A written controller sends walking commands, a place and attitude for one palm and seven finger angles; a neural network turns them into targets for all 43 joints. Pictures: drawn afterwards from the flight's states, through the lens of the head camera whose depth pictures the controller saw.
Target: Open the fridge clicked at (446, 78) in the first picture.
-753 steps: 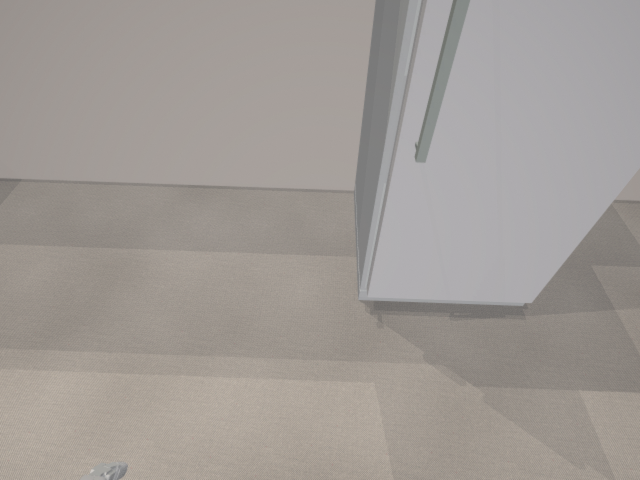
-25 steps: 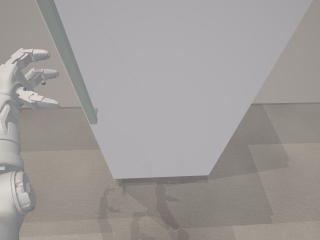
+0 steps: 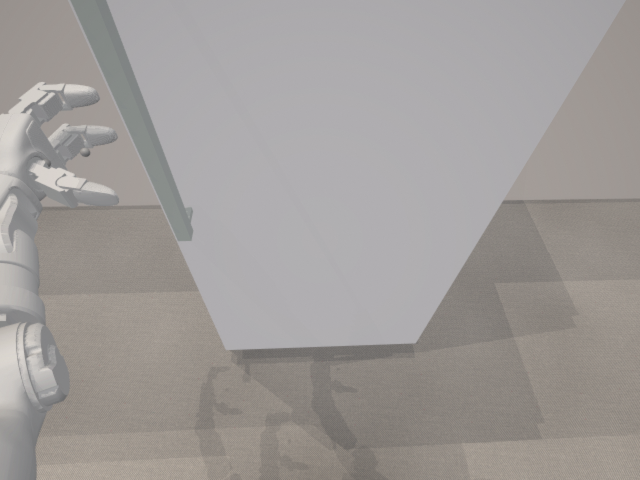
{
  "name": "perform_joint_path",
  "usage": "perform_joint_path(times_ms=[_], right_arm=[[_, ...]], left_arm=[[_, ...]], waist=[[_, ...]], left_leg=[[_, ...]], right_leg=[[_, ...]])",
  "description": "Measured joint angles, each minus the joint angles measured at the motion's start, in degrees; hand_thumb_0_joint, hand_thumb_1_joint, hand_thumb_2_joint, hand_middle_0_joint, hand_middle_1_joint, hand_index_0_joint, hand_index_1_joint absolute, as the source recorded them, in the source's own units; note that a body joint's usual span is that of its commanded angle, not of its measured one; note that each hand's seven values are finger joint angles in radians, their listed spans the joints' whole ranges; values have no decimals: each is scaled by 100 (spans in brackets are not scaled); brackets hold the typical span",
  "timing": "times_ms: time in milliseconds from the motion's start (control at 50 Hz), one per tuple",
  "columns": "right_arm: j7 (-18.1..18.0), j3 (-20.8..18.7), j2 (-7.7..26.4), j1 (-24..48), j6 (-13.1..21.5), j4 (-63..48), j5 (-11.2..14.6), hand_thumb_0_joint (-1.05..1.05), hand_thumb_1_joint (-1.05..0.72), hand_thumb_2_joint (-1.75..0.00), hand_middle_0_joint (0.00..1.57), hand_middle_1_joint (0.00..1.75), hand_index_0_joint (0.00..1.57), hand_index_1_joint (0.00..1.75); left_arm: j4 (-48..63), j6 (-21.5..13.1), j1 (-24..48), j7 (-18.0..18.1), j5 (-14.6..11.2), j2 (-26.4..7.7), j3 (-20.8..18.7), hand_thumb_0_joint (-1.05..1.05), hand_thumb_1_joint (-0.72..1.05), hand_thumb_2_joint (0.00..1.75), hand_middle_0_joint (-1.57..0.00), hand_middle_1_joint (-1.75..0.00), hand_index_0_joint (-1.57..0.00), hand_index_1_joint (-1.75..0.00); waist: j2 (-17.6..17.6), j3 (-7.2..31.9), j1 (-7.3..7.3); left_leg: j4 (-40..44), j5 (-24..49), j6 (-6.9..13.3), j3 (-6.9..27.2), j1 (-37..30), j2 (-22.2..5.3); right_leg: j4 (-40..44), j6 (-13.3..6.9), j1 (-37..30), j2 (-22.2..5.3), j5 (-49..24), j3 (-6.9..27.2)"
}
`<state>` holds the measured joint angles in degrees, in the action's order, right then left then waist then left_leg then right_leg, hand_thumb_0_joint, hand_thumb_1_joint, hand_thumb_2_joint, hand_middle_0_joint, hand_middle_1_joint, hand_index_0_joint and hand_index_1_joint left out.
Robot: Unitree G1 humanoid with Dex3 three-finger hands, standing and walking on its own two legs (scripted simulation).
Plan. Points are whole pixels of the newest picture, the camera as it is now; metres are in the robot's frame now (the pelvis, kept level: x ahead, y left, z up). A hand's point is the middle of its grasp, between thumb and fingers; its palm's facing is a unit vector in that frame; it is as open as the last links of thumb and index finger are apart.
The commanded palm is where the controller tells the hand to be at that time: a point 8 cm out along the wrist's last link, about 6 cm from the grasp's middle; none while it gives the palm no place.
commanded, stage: feel for the door with the fingertips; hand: left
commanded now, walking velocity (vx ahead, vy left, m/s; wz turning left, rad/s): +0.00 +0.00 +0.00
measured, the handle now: (133, 87) +0.50 +0.21 +0.21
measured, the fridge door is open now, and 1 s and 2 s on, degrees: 0 0 0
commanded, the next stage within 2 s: slide the fingers in behind the handle in 0.78 s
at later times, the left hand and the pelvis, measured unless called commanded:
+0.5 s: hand (105, 153) +0.45 +0.25 +0.17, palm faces +0.06 -1.00 +0.01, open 13.9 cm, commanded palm +0.43 +0.30 +0.17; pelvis +0.00 +0.00 +0.00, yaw -1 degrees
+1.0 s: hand (103, 142) +0.46 +0.25 +0.17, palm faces +0.04 -1.00 +0.00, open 13.5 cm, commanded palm +0.44 +0.29 +0.17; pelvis -0.01 +0.00 +0.00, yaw +0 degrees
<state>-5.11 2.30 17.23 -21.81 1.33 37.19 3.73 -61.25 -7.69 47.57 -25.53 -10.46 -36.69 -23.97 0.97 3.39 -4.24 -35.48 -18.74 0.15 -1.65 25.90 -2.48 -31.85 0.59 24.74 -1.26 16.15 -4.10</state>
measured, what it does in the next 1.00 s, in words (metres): stands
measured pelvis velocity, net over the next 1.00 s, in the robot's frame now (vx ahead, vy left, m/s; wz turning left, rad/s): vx -0.01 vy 0.00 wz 0.00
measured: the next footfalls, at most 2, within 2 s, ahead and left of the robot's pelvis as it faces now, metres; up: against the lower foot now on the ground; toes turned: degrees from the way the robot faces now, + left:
none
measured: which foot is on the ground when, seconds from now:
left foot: down 0.00-1.00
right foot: down 0.00-1.00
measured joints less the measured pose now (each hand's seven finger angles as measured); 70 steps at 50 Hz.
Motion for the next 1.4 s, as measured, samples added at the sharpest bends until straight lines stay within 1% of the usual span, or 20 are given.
perform_joint_path(times_ms=[100,180,240,300,360,480,580,660,700,800,880,980,1140,1260,1360,1400], right_arm=[[30,-61,15,-113,-20,60,-11,1,-90,-89,21,30,20,30],[59,-68,-18,-123,-21,40,-20,1,-90,-89,21,30,20,30],[82,-69,-61,-108,-4,5,-18,1,-90,-89,20,30,20,30],[101,-59,-99,-64,9,-19,-18,1,-90,-89,21,30,20,30],[108,-28,-126,18,15,-35,-26,1,-90,-89,21,30,20,30],[99,19,-158,159,32,-129,-23,1,-90,-89,21,30,20,30],[65,27,-123,182,52,-102,-15,1,-90,-89,21,30,20,30],[52,3,-68,146,60,-20,-22,1,-90,-89,21,30,20,30],[48,11,-49,131,40,18,-23,1,-90,-89,21,30,20,30],[50,-17,-26,17,27,51,-49,1,-90,-89,21,30,20,30],[55,-12,-26,-70,15,122,-58,1,-90,-89,21,30,20,30],[50,7,-36,-157,23,197,-69,1,-90,-89,21,30,20,30],[61,29,-36,-225,30,155,-70,1,-90,-89,21,30,20,30],[74,12,-33,-228,25,57,-56,1,-90,-89,21,30,20,30],[90,-7,-43,-186,44,17,-46,1,-90,-89,21,30,20,30],[98,-5,-58,-151,62,16,-54,1,-90,-89,21,30,20,30]], left_arm=[[360,44,-160,97,-89,258,72,-2,-50,30,-29,-120,-30,-120],[564,133,-287,323,-50,407,-1,-2,-50,30,-31,-122,-31,-120],[685,208,-350,480,-17,468,62,-2,-50,30,-31,-123,-31,-121],[856,261,-436,552,-19,575,144,-2,-50,30,-31,-122,-31,-121],[893,280,-478,573,-25,672,101,-2,-50,30,-30,-122,-30,-121],[660,262,-387,637,90,575,46,-2,-50,30,-30,-121,-30,-120],[340,137,-124,550,91,441,119,-2,-50,30,-30,-121,-30,-120],[191,68,74,481,45,423,226,-2,-50,30,-30,-120,-30,-120],[59,54,178,459,33,400,213,-2,-50,30,-30,-120,-30,-120],[-82,-3,320,484,126,321,187,-2,-50,30,-33,-123,-32,-122],[-241,-96,419,499,131,254,193,-2,-50,30,-34,-125,-34,-123],[-476,-123,630,468,155,145,220,-2,-50,30,-37,-126,-36,-126],[-565,-173,650,361,144,10,156,-2,-50,30,-37,-126,-37,-125],[-381,-128,541,341,71,52,156,-2,-50,30,-36,-126,-36,-124],[-99,-37,355,463,0,288,238,-2,-50,30,-33,-124,-34,-123],[24,-15,306,547,24,381,226,-2,-50,30,-33,-124,-33,-123]], waist=[[8,32,-6],[8,58,-24],[12,74,-21],[19,81,2],[24,104,9],[6,100,-11],[-13,60,2],[-4,37,15],[-16,38,-4],[-22,22,-60],[-20,7,-94],[-17,-4,-137],[-25,24,-191],[-26,34,-166],[-15,44,-100],[-18,45,-76]], left_leg=[[27,-7,15,-40,-27,4],[49,-13,26,-74,-71,5],[62,-12,29,-81,-105,5],[79,-11,30,-85,-163,6],[88,-14,32,-96,-214,4],[72,-6,28,-91,-232,2],[18,3,21,-40,-163,5],[-15,16,24,-11,-90,17],[-25,22,27,-12,-50,18],[-63,41,26,0,74,21],[-92,48,27,10,135,17],[-141,69,24,49,258,17],[-186,73,28,17,362,-8],[-206,56,38,-13,373,-13],[-200,30,48,-24,314,0],[-198,21,51,-18,291,9]], right_leg=[[35,16,-14,-2,-14,40],[48,28,-40,-3,-17,75],[67,31,-75,-1,-23,81],[90,33,-134,-1,-29,86],[97,35,-179,1,-30,96],[64,29,-190,3,-25,94],[32,21,-153,-1,-28,47],[14,23,-100,-13,-38,19],[-1,25,-56,-15,-43,22],[-37,22,61,-19,-58,12],[-52,21,113,-15,-70,5],[-72,15,208,-14,-92,-31],[-106,14,325,9,-119,7],[-119,23,346,14,-119,39],[-115,37,290,1,-95,51],[-116,40,264,-7,-80,45]])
